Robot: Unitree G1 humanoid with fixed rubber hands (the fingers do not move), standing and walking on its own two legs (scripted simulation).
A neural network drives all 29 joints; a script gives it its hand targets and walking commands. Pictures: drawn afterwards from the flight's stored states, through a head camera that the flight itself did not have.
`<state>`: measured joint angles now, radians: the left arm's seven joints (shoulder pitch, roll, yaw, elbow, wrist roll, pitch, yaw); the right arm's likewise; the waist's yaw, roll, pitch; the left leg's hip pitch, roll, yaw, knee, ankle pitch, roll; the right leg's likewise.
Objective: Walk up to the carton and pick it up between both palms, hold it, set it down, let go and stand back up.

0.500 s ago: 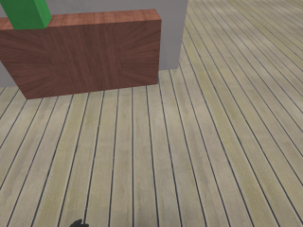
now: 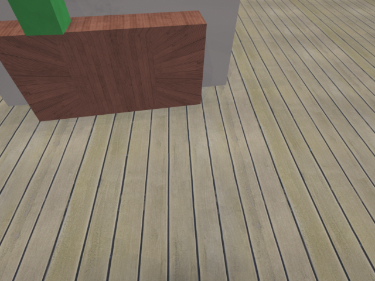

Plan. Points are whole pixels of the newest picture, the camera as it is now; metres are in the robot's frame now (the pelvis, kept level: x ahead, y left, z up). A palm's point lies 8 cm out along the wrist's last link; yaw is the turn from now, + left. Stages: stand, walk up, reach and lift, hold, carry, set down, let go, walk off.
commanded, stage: stand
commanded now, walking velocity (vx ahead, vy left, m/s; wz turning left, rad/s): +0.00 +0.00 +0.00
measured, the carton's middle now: (40, 5) +1.49 +0.85 +0.02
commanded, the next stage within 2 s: walk up in 1.02 s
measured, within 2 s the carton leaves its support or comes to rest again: neither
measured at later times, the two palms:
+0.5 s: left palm out of the picture +0.02 +0.24 -0.13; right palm out of the picture +0.02 -0.22 -0.13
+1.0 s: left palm out of the picture +0.00 +0.22 -0.13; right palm out of the picture +0.00 -0.22 -0.13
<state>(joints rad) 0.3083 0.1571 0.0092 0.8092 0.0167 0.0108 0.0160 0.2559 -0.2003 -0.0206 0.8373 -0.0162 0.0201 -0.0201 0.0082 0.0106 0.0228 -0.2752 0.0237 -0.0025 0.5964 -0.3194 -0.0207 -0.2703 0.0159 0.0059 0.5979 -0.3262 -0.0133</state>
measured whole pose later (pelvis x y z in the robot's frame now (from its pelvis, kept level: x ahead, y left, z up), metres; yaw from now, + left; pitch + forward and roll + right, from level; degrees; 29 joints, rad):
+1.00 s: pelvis +0.00 +0.01 +0.01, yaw +0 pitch -2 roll +0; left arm 0.29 0.14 0.02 1.06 0.02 0.01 0.04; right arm 0.27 -0.16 -0.02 1.08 -0.01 0.00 -0.03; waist 0.01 0.00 0.06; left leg -0.18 0.01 0.01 0.46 -0.26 -0.01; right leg -0.18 0.01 0.02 0.47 -0.26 0.00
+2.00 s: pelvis +0.24 +0.20 +0.00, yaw +18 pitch -2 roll +0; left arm 0.14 0.24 -0.02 0.71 0.05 -0.05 -0.04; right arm 0.53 -0.19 0.01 0.90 -0.02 -0.08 0.01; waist -0.09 0.00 0.10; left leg -0.05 -0.04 0.01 0.50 -0.41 0.05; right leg -0.62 -0.08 -0.07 0.78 -0.13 -0.03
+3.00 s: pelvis +0.67 +0.42 +0.01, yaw +29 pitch -2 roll +0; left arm 0.25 0.27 0.01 0.76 0.06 -0.03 -0.04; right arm 0.48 -0.24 -0.02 0.83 -0.04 -0.08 0.00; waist -0.03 -0.05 0.06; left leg -0.10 0.01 0.13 0.47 -0.33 0.04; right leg -0.57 -0.11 -0.05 0.88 -0.17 0.02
